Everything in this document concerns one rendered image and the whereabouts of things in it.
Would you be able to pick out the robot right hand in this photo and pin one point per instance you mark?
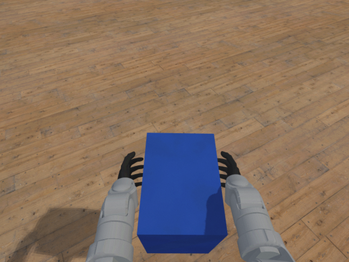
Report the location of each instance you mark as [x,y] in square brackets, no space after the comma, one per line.
[231,168]

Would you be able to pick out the right robot forearm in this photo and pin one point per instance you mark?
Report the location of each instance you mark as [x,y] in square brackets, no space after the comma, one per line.
[257,237]

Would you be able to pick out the robot left hand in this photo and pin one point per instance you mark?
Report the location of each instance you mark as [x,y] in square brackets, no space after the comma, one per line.
[126,168]

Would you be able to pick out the left robot forearm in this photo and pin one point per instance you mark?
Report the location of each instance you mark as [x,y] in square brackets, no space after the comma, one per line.
[116,224]

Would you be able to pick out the carton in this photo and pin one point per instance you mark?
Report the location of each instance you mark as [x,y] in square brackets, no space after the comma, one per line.
[181,204]

